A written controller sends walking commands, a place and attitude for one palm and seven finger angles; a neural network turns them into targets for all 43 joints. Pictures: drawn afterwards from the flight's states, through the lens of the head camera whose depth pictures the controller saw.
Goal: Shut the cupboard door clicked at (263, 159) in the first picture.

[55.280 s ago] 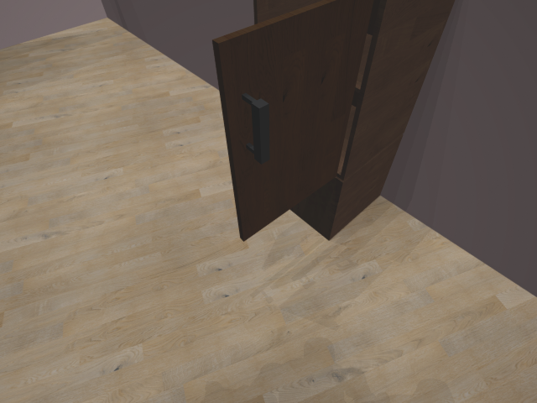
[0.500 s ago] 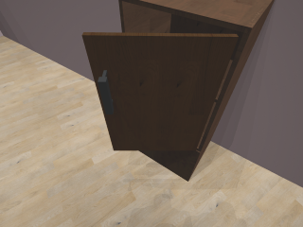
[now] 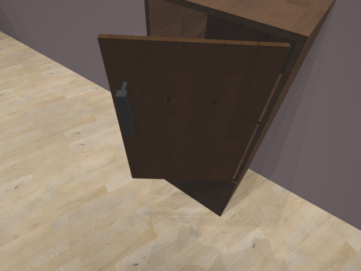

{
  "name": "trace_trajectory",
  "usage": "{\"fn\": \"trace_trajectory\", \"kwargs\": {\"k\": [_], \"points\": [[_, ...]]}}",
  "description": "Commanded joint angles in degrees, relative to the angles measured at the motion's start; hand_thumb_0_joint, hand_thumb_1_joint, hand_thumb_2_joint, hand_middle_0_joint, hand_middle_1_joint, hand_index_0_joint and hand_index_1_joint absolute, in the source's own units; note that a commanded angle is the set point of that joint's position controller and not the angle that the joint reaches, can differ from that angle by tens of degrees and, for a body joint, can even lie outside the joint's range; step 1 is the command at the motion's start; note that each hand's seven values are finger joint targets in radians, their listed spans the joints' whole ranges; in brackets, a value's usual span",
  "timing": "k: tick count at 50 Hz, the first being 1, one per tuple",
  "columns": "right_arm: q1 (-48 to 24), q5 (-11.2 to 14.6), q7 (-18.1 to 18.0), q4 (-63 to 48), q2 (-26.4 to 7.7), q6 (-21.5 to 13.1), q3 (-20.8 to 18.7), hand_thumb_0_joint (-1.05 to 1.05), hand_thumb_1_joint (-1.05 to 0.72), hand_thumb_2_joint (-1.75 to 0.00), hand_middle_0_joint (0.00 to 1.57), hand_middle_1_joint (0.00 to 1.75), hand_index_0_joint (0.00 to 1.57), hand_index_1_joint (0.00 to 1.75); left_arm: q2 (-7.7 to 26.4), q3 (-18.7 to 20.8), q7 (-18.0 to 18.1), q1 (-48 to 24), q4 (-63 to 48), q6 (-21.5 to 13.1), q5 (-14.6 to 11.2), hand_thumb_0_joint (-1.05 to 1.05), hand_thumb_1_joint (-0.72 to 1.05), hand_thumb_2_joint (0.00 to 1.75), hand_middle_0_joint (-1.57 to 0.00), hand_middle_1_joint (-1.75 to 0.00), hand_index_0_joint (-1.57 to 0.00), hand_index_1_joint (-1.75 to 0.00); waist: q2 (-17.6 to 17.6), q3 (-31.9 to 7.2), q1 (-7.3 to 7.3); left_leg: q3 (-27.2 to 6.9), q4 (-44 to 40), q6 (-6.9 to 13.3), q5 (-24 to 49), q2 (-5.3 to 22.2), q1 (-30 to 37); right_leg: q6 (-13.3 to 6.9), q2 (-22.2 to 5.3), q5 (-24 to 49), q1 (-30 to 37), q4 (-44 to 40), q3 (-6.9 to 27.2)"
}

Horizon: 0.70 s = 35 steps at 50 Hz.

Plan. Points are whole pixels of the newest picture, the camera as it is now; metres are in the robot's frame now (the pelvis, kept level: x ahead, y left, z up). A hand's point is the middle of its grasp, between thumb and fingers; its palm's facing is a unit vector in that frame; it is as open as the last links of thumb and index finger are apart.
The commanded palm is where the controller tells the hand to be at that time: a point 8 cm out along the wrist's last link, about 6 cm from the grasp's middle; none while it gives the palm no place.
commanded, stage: come to a stop and stand still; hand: left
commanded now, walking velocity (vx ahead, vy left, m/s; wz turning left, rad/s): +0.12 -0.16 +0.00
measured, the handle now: (127, 109) +0.48 +0.18 +0.07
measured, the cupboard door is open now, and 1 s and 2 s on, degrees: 35 35 35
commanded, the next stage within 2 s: none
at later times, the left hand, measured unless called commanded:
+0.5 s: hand out of the picture +0.02 +0.16 -0.18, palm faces +0.06 -0.98 -0.21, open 7.4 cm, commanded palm none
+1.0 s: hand out of the picture -0.01 +0.23 -0.16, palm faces +0.02 -0.96 -0.28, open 7.4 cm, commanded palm none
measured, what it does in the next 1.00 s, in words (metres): shifts its weight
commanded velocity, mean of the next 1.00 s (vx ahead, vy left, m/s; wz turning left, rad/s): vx -0.03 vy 0.01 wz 0.00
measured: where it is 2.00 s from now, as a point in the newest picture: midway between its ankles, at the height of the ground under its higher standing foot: outside the picture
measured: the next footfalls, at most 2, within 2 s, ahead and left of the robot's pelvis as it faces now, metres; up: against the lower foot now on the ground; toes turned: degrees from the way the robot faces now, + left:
right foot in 1.56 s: -0.21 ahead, -0.04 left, +0.00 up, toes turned -3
left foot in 1.80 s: -0.26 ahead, +0.21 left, +0.00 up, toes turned +4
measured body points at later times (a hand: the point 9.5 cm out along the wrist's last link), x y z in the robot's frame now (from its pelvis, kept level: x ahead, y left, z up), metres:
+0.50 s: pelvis +0.02 -0.02 +0.00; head +0.06 -0.01 +0.45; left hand +0.02 +0.21 -0.16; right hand +0.10 -0.24 -0.15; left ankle +0.02 +0.09 -0.73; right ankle -0.06 -0.13 -0.73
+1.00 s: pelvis -0.09 +0.01 +0.00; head -0.10 +0.02 +0.45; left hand -0.02 +0.28 -0.14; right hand -0.02 -0.26 -0.13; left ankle +0.02 +0.09 -0.73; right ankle -0.06 -0.13 -0.73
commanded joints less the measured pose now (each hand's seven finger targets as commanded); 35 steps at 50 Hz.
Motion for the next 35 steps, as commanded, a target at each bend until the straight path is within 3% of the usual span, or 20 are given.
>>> {"fn": "trace_trajectory", "kwargs": {"k": [1, 3, 5, 7, 9, 11, 12, 14, 15, 16, 21, 23, 25, 26, 27, 28, 29, 30, 33, 35], "points": [[0.4, -0.2, -0.7, -2.7, -8.5, -1.0, -2.3, 0.0, -0.9, -0.9, 0.2, 0.3, 0.2, 0.3, 4.8, 1.2, -0.1, 6.8, -1.3, -1.2, -0.4, 0.0, 0.9, 0.9, -0.2, -0.3, -0.2, -0.3, 3.5, 1.2, 0.89, -9.2, -6.2, 3.9, 0.4, 8.6, -0.4, -3.3, -1.7, 2.9, -2.9, -5.6, -0.4], [-0.1, -0.2, -0.8, -3.2, -6.7, -1.3, -2.0, 0.0, -0.9, -0.9, 0.2, 0.3, 0.2, 0.3, 5.9, 1.8, 0.1, 8.5, -0.6, -1.3, -0.5, 0.0, 0.9, 0.9, -0.2, -0.3, -0.2, -0.3, -3.2, 0.0, 1.14, -2.2, 2.4, 1.9, 4.0, 4.8, -3.8, -4.9, -4.8, 8.7, 1.5, -8.6, 4.4], [-1.8, -0.3, -0.7, -3.8, -4.5, -1.4, -1.4, 0.0, -0.9, -0.9, 0.2, 0.3, 0.2, 0.3, 6.8, 2.2, 0.5, 10.4, 0.1, -1.5, -0.6, 0.0, 0.9, 0.9, -0.2, -0.3, -0.2, -0.3, -10.1, 1.8, 1.96, 2.4, 9.2, 0.2, -4.4, 1.5, -10.6, -7.9, -9.7, 22.2, 5.3, -10.2, 9.5], [-3.7, -0.1, -0.7, -4.0, -3.2, -1.3, -0.9, 0.0, -0.9, -0.9, 0.2, 0.3, 0.2, 0.3, 5.3, 1.7, 1.1, 11.2, 0.6, -2.2, -0.5, 0.0, 0.9, 0.9, -0.2, -0.3, -0.2, -0.3, -8.6, 4.3, 2.18, 1.2, 11.8, -0.5, -11.0, 2.3, -13.0, -9.9, -11.8, 43.4, 6.7, -8.4, 10.1], [-1.2, 0.6, -0.9, -2.4, -2.2, -1.4, -0.4, 0.0, -0.9, -0.9, 0.2, 0.3, 0.2, 0.3, 4.4, 1.0, 1.6, 9.1, 0.6, -2.5, -0.6, 0.0, 0.9, 0.9, -0.2, -0.3, -0.2, -0.3, -3.7, 2.7, 0.12, 0.9, 2.6, -0.7, -3.6, 3.1, -5.3, -8.2, -9.5, 53.9, 5.3, -3.7, 5.5], [5.2, 0.6, -1.3, 0.7, -5.5, -2.1, -1.1, 0.0, -0.9, -0.9, 0.2, 0.3, 0.2, 0.3, 3.9, 1.0, 1.8, 7.1, -0.8, -2.5, -1.4, 0.0, 0.9, 0.9, -0.2, -0.3, -0.2, -0.3, 3.1, -2.7, -2.02, -1.8, 0.5, 1.6, 34.2, 6.1, 11.2, -3.0, -3.4, 47.7, -1.4, 3.5, -0.5], [7.4, 0.6, -1.7, 1.0, -7.7, -2.0, -1.4, 0.0, -0.9, -0.9, 0.2, 0.3, 0.2, 0.3, 4.0, 1.1, 2.2, 6.5, -1.2, -2.4, -1.8, 0.0, 0.9, 0.9, -0.2, -0.3, -0.2, -0.3, 6.2, -5.1, -2.33, -4.8, 1.6, 4.0, 47.1, 9.9, 15.2, -1.5, -1.9, 35.2, -4.0, 4.0, -1.7], [5.2, 1.0, -2.1, 1.4, -8.0, -1.7, -1.7, 0.0, -0.9, -0.9, 0.2, 0.3, 0.2, 0.3, 3.3, 1.2, 2.6, 5.8, -1.3, -1.8, -1.9, 0.0, 0.9, 0.9, -0.2, -0.3, -0.2, -0.3, 15.0, -2.9, -0.72, -8.0, -2.0, 6.8, 59.2, 13.9, 15.2, -0.6, -0.7, 8.4, -5.7, 4.3, -2.5], [3.0, 1.0, -2.2, 0.7, -7.7, -1.6, -1.6, 0.0, -0.9, -0.9, 0.2, 0.3, 0.2, 0.3, 2.5, 1.2, 2.5, 6.4, -1.1, -1.4, -2.0, 0.0, 0.9, 0.9, -0.2, -0.3, -0.2, -0.3, 14.5, -1.2, 0.11, -7.8, -2.8, 6.8, 58.5, 14.1, 14.2, -0.8, -0.9, 2.7, -6.3, 2.3, -2.0], [1.3, 1.0, -2.4, -0.2, -7.3, -1.6, -1.7, 0.0, -0.9, -0.9, 0.2, 0.3, 0.2, 0.3, 2.3, 1.2, 2.3, 6.5, -1.0, -1.3, -1.8, 0.0, 0.9, 0.9, -0.2, -0.3, -0.2, -0.3, 10.9, 1.6, 0.54, -6.6, -2.3, 6.2, 55.9, 12.9, 12.8, -0.7, -1.0, 6.0, -6.0, -1.6, -2.0], [0.7, 0.6, -2.2, -2.8, -5.4, -0.8, -2.7, 0.0, -0.9, -0.9, 0.2, 0.3, 0.2, 0.3, 4.7, 2.4, 2.5, 9.5, -1.0, -1.7, -0.8, 0.0, 0.9, 0.9, -0.2, -0.3, -0.2, -0.3, -1.5, -4.1, 0.62, -0.1, 2.4, 0.9, 32.9, 6.3, 5.9, -1.9, -6.5, 51.6, 3.7, -0.7, 1.3], [-0.1, 0.6, -1.9, -3.8, -4.9, -0.5, -2.8, 0.0, -0.9, -0.9, 0.2, 0.3, 0.2, 0.3, 5.3, 2.7, 2.6, 9.5, -1.9, -1.5, -0.7, 0.0, 0.9, 0.9, -0.2, -0.3, -0.2, -0.3, -4.6, -6.6, 1.15, 1.0, 3.8, 0.1, 24.0, 4.9, 2.0, -3.4, -8.4, 57.7, 7.2, 0.8, 2.3], [-1.4, 0.5, -1.6, -4.5, -4.2, -0.3, -2.6, 0.0, -0.9, -0.9, 0.2, 0.3, 0.2, 0.3, 4.8, 2.5, 2.6, 8.2, -2.9, -1.2, -0.6, 0.0, 0.9, 0.9, -0.2, -0.3, -0.2, -0.3, -6.4, -6.2, 1.21, 1.0, 3.5, -0.4, 16.6, 4.1, 0.3, -4.9, -9.0, 54.9, 6.7, 0.7, 3.1], [-3.6, 0.1, -0.9, -10.1, -8.9, -1.4, -2.4, 0.0, -0.9, -0.9, 0.2, 0.3, 0.2, 0.3, 12.0, 1.9, 2.4, 7.4, -7.1, -1.9, 0.5, 0.0, 0.9, 0.9, -0.2, -0.3, -0.2, -0.3, -1.2, -2.9, 0.16, -2.7, -0.5, -0.2, 17.2, 2.8, 0.7, -3.2, -7.6, 54.5, 5.5, 0.2, 3.4], [-1.0, -0.2, -0.7, -10.2, -8.4, -2.1, -3.6, 0.0, -0.9, -0.9, 0.2, 0.3, 0.2, 0.3, 7.7, 2.7, 2.7, 4.0, -9.6, -1.4, -0.2, 0.0, 0.9, 0.9, -0.2, -0.3, -0.2, -0.3, 1.5, -8.4, -1.05, -2.0, 1.3, 0.6, 23.8, 4.4, 4.4, -2.9, -6.1, 38.0, 1.4, 4.3, 2.3], [-0.7, -0.4, -1.0, -9.6, -7.9, -1.8, -3.7, 0.0, -0.9, -0.9, 0.2, 0.3, 0.2, 0.3, 5.5, 2.4, 2.8, 3.6, -10.6, -1.3, -0.5, 0.0, 0.9, 0.9, -0.2, -0.3, -0.2, -0.3, 4.3, -10.7, -0.52, -4.4, 3.0, 1.6, 31.6, 6.8, 8.2, -3.0, -4.1, 29.2, -2.5, 3.7, 1.9], [0.4, -0.4, -1.3, -10.0, -8.4, -1.8, -3.7, 0.0, -0.9, -0.9, 0.2, 0.3, 0.2, 0.3, 5.1, 2.0, 2.7, 3.8, -11.3, -1.4, -0.7, 0.0, 0.9, 0.9, -0.2, -0.3, -0.2, -0.3, 4.7, -11.2, -0.64, -5.7, 4.7, 2.4, 40.6, 8.2, 10.0, -3.3, -3.0, 28.6, -3.3, 2.8, 0.7], [0.8, -0.2, -1.4, -10.3, -8.6, -1.6, -4.0, 0.0, -0.9, -0.9, 0.2, 0.3, 0.2, 0.3, 5.3, 2.3, 2.6, 4.7, -11.7, -1.2, -0.8, 0.0, 0.9, 0.9, -0.2, -0.3, -0.2, -0.3, 4.2, -10.5, -0.29, -6.0, 5.1, 3.0, 41.5, 8.7, 9.6, -3.4, -2.5, 26.7, -3.8, 1.9, 0.3], [-1.9, -0.2, -1.0, -12.3, -8.7, -1.1, -4.1, 0.0, -0.9, -0.9, 0.2, 0.3, 0.2, 0.3, 8.4, 3.1, 2.1, 2.9, -13.3, -1.1, -0.6, 0.0, 0.9, 0.9, -0.2, -0.3, -0.2, -0.3, -3.0, -4.4, 0.02, -2.4, 5.5, 1.8, 21.9, 5.1, 0.0, -5.0, -5.5, 33.3, -1.7, -0.6, 3.6], [-1.7, -0.3, -0.7, -12.4, -8.7, -0.8, -4.0, 0.0, -0.9, -0.9, 0.2, 0.3, 0.2, 0.3, 9.2, 3.0, 1.8, 0.1, -14.7, -0.8, -0.7, 0.0, 0.9, 0.9, -0.2, -0.3, -0.2, -0.3, -3.7, -1.9, -0.78, -1.9, 2.7, 1.3, 12.3, 4.3, -0.6, -5.9, -5.9, 23.9, -4.4, -2.0, 4.2]]}}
